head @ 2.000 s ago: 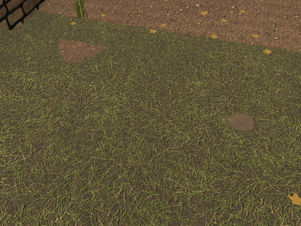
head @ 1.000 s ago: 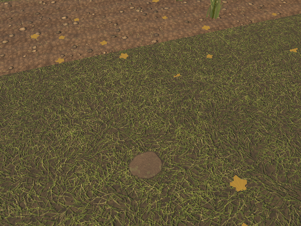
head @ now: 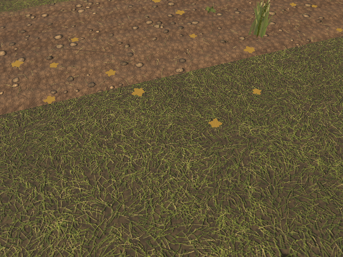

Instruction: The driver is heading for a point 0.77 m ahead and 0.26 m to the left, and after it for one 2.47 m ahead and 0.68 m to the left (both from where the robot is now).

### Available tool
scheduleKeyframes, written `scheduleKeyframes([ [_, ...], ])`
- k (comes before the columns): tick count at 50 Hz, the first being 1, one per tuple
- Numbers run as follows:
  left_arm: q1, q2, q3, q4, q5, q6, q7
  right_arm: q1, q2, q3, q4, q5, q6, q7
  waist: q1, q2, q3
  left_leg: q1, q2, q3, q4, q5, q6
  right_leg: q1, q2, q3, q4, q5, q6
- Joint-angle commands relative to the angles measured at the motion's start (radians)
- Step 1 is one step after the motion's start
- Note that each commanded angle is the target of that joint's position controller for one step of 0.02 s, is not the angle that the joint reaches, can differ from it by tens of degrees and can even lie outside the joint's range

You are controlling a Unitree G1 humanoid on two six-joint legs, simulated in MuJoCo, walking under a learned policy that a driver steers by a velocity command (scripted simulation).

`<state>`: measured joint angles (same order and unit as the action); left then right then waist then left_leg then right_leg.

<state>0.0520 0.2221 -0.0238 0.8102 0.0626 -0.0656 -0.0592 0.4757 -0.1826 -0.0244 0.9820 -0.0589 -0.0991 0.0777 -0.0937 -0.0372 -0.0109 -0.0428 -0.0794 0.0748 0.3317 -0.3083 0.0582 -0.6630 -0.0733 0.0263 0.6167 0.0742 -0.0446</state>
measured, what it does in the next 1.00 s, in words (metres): walks ahead, turning left: right foot, then left foot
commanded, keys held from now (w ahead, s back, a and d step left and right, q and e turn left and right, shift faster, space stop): no key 0.06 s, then q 0.88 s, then no key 0.06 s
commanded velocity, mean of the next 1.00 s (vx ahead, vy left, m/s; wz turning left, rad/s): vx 0.09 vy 0.00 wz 0.42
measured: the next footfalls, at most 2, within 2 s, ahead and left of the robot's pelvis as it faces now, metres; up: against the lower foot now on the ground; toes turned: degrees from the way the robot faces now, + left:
right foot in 0.08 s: +0.26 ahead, -0.12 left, +0.00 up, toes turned -1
left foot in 0.54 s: +0.13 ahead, +0.11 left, +0.00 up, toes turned +18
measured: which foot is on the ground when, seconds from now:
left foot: down 0.00-0.10, up 0.12-0.52, down 0.54-1.00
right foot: up 0.00-0.06, down 0.08-0.56, up 0.58-1.00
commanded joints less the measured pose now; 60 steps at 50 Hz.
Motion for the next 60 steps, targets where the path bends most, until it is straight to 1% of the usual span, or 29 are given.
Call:
scheduleKeyframes([
  [1, -0.013, 0.077, 0.025, -0.037, -0.018, -0.015, 0.003, -0.076, -0.156, -0.044, -0.066, 0.005, -0.016, -0.01, 0.084, 0.07, 0.035, -0.082, 0.285, -0.139, -0.02, 0.768, 0.153, 0.159, 0.035, -0.015, -0.059, 0.086, -0.01],
  [4, 0.053, 0.192, 0.083, -0.006, -0.034, -0.04, 0.009, -0.095, -0.167, -0.056, -0.076, 0.029, -0.009, -0.002, 0.14, 0.044, -0.068, -0.171, 0.174, -0.089, 0.155, 0.863, 0.032, 0.555, 0.056, -0.04, -0.098, 0.333, -0.108],
  [5, 0.147, 0.26, 0.096, 0.001, -0.044, -0.046, 0.016, 0.004, -0.092, -0.037, -0.081, 0.039, -0.009, 0.0, 0.121, -0.07, -0.255, -0.32, 0.093, -0.045, 0.341, 0.547, -0.043, 0.897, -0.126, 0.106, -0.075, 0.692, -0.273],
  [6, 0.283, 0.214, 0.078, 0.011, -0.048, -0.039, 0.007, 0.096, 0.004, 0.0, -0.079, 0.029, -0.009, 0.001, 0.146, -0.196, -0.489, -0.451, 0.028, -0.039, 0.641, -0.211, -0.103, 1.137, -0.397, 0.421, -0.151, 0.7, -0.453],
  [7, 0.404, 0.199, 0.093, 0.056, -0.02, -0.037, 0.023, -0.018, -0.096, -0.037, -0.092, 0.024, 0.009, -0.006, 0.212, -0.096, -0.381, -0.547, 0.04, -0.101, 0.797, -0.452, -0.094, 1.037, -0.369, 0.451, -0.237, 0.443, -0.394],
  [8, 0.31, 0.233, 0.11, 0.044, -0.034, -0.048, 0.044, -0.095, -0.104, -0.044, -0.114, 0.021, 0.019, -0.022, 0.177, -0.07, -0.202, -0.577, 0.098, -0.123, 0.834, -0.414, -0.08, 0.82, -0.33, 0.347, -0.304, 0.206, -0.316],
  [9, 0.157, 0.156, 0.094, 0.009, -0.063, -0.05, 0.059, -0.089, -0.11, -0.046, -0.095, 0.005, 0.022, -0.045, 0.118, -0.049, -0.114, -0.518, 0.146, -0.124, 0.79, -0.364, -0.088, 0.635, -0.277, 0.264, -0.375, 0.051, -0.257],
  [10, 0.062, 0.086, 0.067, -0.012, -0.079, -0.052, 0.064, -0.058, -0.055, -0.032, -0.077, -0.01, 0.022, -0.057, 0.056, -0.057, -0.087, -0.43, 0.177, -0.134, 0.715, -0.324, -0.103, 0.513, -0.243, 0.204, -0.419, 0.023, -0.224],
  [11, 0.03, 0.079, 0.07, -0.026, -0.072, -0.054, 0.066, -0.062, -0.025, -0.024, -0.073, -0.014, 0.023, -0.064, 0.04, -0.048, -0.062, -0.358, 0.187, -0.113, 0.699, -0.286, -0.121, 0.416, -0.22, 0.146, -0.443, 0.03, -0.214],
  [14, -0.017, 0.179, 0.124, -0.058, -0.03, -0.066, 0.075, -0.023, -0.046, -0.032, -0.067, -0.003, 0.03, -0.047, 0.025, -0.001, -0.081, -0.237, 0.157, -0.024, 0.682, -0.125, -0.123, 0.311, -0.157, -0.008, -0.483, -0.076, -0.21],
  [20, 0.059, 0.147, 0.145, -0.059, -0.034, -0.079, 0.106, -0.15, -0.108, -0.04, -0.153, -0.003, 0.029, -0.055, 0.092, -0.027, -0.039, -0.343, 0.216, -0.062, 0.508, -0.095, -0.072, 0.49, -0.273, 0.054, -0.49, -0.224, -0.247],
  [25, 0.015, 0.164, 0.156, -0.086, -0.031, -0.066, 0.12, -0.159, -0.133, -0.058, -0.176, 0.024, 0.022, -0.037, 0.084, -0.02, -0.03, -0.228, 0.166, -0.003, 0.269, 0.033, 0.007, 0.531, -0.255, -0.022, -0.457, -0.343, -0.191],
  [27, -0.001, 0.147, 0.147, -0.072, -0.026, -0.055, 0.12, -0.142, -0.141, -0.074, -0.191, 0.033, 0.004, -0.027, 0.064, -0.005, -0.041, -0.098, 0.126, -0.003, 0.106, 0.176, 0.066, 0.473, -0.228, -0.067, -0.38, -0.364, -0.135],
  [28, 0.038, 0.099, 0.134, -0.066, -0.028, -0.051, 0.118, -0.129, -0.166, -0.084, -0.201, 0.024, -0.01, -0.032, 0.07, 0.089, -0.051, -0.041, 0.188, -0.104, 0.006, 0.338, 0.135, 0.434, -0.161, -0.129, -0.25, -0.409, -0.07],
  [29, 0.024, 0.045, 0.121, -0.154, -0.036, -0.054, 0.118, -0.106, -0.286, -0.106, -0.226, 0.036, -0.028, -0.046, 0.067, 0.325, -0.063, 0.019, 0.465, -0.534, -0.124, 0.434, 0.377, 0.229, 0.043, -0.233, -0.025, -0.575, 0.04],
  [30, -0.024, 0.108, 0.137, -0.119, -0.024, -0.049, 0.099, -0.079, -0.288, -0.117, -0.21, -0.008, -0.049, -0.056, 0.024, 0.181, 0.062, -0.011, 0.44, -0.559, -0.175, 0.231, 0.348, 0.08, 0.062, -0.033, 0.08, -0.608, 0.055],
  [31, -0.017, 0.136, 0.147, -0.116, -0.026, -0.032, 0.089, -0.124, -0.299, -0.128, -0.209, -0.008, -0.057, -0.059, 0.053, 0.156, 0.053, 0.022, 0.394, -0.475, -0.181, 0.168, 0.284, 0.034, 0.057, 0.018, 0.141, -0.559, 0.058],
  [32, 0.006, 0.177, 0.167, -0.098, -0.02, -0.025, 0.09, -0.156, -0.271, -0.123, -0.218, 0.014, -0.051, -0.059, 0.072, 0.138, 0.02, 0.063, 0.362, -0.422, -0.165, 0.188, 0.251, 0.022, 0.046, 0.024, 0.199, -0.521, 0.063],
  [33, 0.002, 0.154, 0.163, -0.101, 0.0, -0.022, 0.094, -0.158, -0.228, -0.104, -0.217, 0.038, -0.045, -0.059, 0.081, 0.152, 0.007, 0.079, 0.35, -0.406, -0.16, 0.245, 0.235, 0.022, 0.044, 0.034, 0.223, -0.499, 0.064],
  [35, 0.021, 0.095, 0.148, -0.098, -0.002, -0.024, 0.095, -0.162, -0.213, -0.099, -0.228, 0.029, -0.024, -0.051, 0.106, 0.131, 0.015, 0.025, 0.329, -0.369, -0.17, 0.305, 0.214, 0.08, 0.048, 0.029, 0.258, -0.411, 0.072],
  [37, 0.044, 0.102, 0.149, -0.087, -0.021, -0.023, 0.092, -0.152, -0.22, -0.1, -0.244, 0.014, -0.021, -0.043, 0.105, 0.147, 0.013, 0.003, 0.309, -0.351, -0.156, 0.349, 0.218, 0.099, 0.059, 0.025, 0.287, -0.344, 0.089],
  [39, 0.05, 0.113, 0.15, -0.08, -0.02, -0.018, 0.089, -0.135, -0.228, -0.1, -0.254, 0.01, -0.025, -0.037, 0.098, 0.15, 0.01, 0.001, 0.299, -0.356, -0.13, 0.389, 0.224, 0.1, 0.061, 0.024, 0.292, -0.335, 0.112],
  [47, 0.02, 0.132, 0.12, -0.074, -0.024, -0.002, 0.104, -0.134, -0.276, -0.098, -0.313, 0.028, -0.028, -0.021, 0.047, 0.156, -0.013, 0.012, 0.312, -0.508, -0.041, 0.405, 0.244, 0.15, 0.053, 0.029, 0.125, -0.439, 0.147],
  [52, 0.055, 0.141, 0.1, -0.06, -0.034, -0.014, 0.084, -0.171, -0.292, -0.087, -0.343, 0.033, -0.007, -0.026, 0.031, 0.141, -0.033, -0.027, 0.315, -0.537, 0.025, 0.431, 0.223, 0.242, 0.06, -0.004, -0.008, -0.397, 0.125],
  [56, 0.11, 0.159, 0.092, -0.069, -0.07, -0.032, 0.051, -0.239, -0.245, -0.04, -0.322, 0.038, 0.031, -0.009, 0.101, 0.116, -0.058, -0.205, 0.229, -0.52, 0.073, 0.345, 0.137, 0.55, 0.049, -0.016, -0.268, -0.015, 0.01],
  [57, 0.151, 0.229, 0.101, -0.093, -0.072, -0.048, 0.056, -0.174, -0.177, -0.016, -0.327, 0.041, 0.038, -0.012, 0.091, -0.007, -0.169, -0.228, 0.12, -0.411, 0.193, 0.086, 0.029, 0.684, -0.121, 0.144, -0.289, 0.309, -0.146],
  [58, 0.141, 0.285, 0.107, -0.122, -0.052, -0.066, 0.047, -0.15, -0.131, 0.0, -0.355, 0.028, 0.037, -0.024, 0.071, -0.151, -0.156, -0.434, 0.0, -0.255, 0.362, -0.262, -0.103, 0.782, -0.307, 0.375, -0.318, 0.497, -0.364],
  [59, 0.171, 0.27, 0.12, -0.12, -0.024, -0.074, 0.05, -0.228, -0.239, -0.036, -0.352, -0.003, 0.038, -0.048, 0.122, -0.049, -0.09, -0.519, 0.042, -0.206, 0.535, -0.4, -0.144, 0.731, -0.318, 0.378, -0.344, 0.299, -0.367],
  [60, 0.152, 0.237, 0.113, -0.129, -0.029, -0.08, 0.043, -0.255, -0.259, -0.043, -0.339, -0.015, 0.045, -0.071, 0.108, -0.02, -0.069, -0.503, 0.075, -0.188, 0.638, -0.365, -0.157, 0.673, -0.261, 0.321, -0.361, 0.164, -0.289],
])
